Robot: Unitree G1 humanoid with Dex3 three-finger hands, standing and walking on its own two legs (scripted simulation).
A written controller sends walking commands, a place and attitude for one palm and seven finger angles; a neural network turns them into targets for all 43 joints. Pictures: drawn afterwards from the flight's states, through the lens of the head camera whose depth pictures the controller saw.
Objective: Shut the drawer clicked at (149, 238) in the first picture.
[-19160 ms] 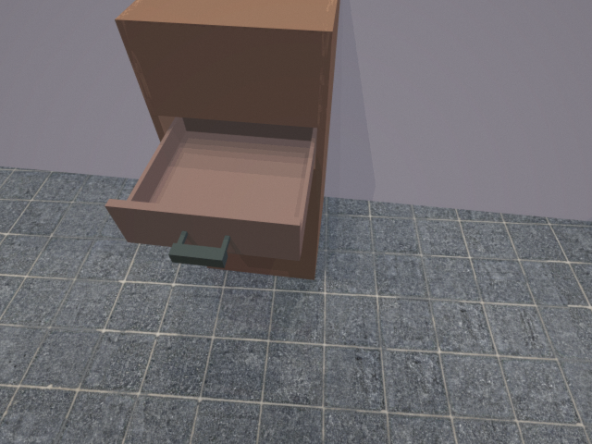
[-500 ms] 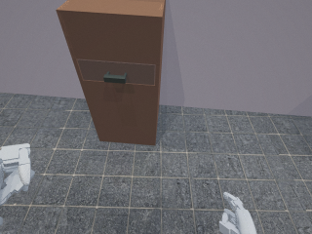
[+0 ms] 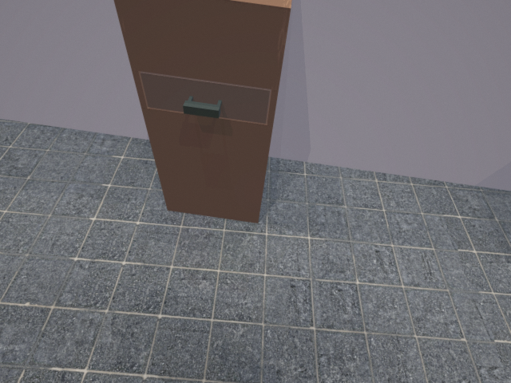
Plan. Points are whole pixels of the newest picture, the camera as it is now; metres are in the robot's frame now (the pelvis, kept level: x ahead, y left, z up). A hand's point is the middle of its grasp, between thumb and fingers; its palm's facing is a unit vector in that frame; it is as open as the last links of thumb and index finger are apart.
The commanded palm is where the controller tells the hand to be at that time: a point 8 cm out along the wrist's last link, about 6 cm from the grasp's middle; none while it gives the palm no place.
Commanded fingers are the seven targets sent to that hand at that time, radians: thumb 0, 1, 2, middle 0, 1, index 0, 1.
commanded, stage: let the arm hang, fingers relaxed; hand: left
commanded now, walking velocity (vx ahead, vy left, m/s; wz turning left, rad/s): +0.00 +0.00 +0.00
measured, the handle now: (203, 105) +0.86 +0.20 -0.11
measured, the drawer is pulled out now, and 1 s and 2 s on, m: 0.00 0.00 0.00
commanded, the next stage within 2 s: look to check the result in 0.72 s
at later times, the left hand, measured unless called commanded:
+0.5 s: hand out of the picture -0.02 +0.16 -0.17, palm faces +0.02 -0.99 -0.17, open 7.3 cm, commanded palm none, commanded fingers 0.00 0.90 0.90 -0.20 -0.30 -0.20 -0.30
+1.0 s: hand out of the picture -0.01 +0.15 -0.17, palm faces +0.03 -0.98 -0.19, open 7.4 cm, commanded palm none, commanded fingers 0.00 0.90 0.90 -0.20 -0.30 -0.20 -0.30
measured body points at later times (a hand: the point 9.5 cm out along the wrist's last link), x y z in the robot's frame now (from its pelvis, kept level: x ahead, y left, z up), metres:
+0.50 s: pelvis +0.00 +0.00 +0.00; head +0.01 +0.00 +0.45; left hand -0.02 +0.21 -0.16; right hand -0.02 -0.21 -0.16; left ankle +0.04 +0.10 -0.74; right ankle -0.03 -0.13 -0.74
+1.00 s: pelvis +0.01 -0.02 +0.00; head +0.03 -0.02 +0.45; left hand -0.01 +0.20 -0.16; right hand -0.01 -0.22 -0.16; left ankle +0.04 +0.10 -0.74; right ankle -0.03 -0.13 -0.74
